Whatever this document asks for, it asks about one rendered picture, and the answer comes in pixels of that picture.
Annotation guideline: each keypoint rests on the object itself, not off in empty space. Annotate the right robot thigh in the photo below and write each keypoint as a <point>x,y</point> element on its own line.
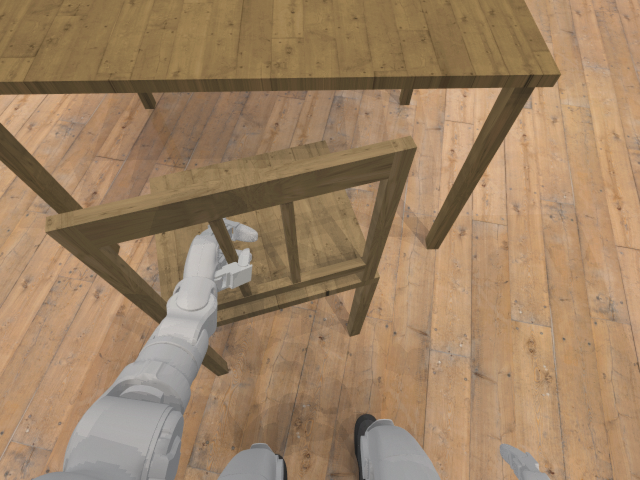
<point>391,453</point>

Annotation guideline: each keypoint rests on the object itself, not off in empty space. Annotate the chair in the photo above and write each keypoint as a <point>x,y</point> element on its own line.
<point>309,246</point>

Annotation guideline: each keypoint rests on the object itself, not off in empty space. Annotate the robot left forearm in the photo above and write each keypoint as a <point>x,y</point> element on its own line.
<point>170,360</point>

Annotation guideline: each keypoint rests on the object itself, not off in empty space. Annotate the robot left upper arm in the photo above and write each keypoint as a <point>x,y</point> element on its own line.
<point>125,439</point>

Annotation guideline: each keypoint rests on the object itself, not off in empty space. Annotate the right robot foot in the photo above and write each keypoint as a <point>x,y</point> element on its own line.
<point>362,423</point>

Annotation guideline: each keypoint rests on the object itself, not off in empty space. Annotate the table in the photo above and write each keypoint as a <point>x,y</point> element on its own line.
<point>159,46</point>

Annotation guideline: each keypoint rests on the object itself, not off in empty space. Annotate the robot left hand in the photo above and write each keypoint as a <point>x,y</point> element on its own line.
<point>206,259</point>

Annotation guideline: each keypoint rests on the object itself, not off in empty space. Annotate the robot right hand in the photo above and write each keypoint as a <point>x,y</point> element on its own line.
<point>524,465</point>

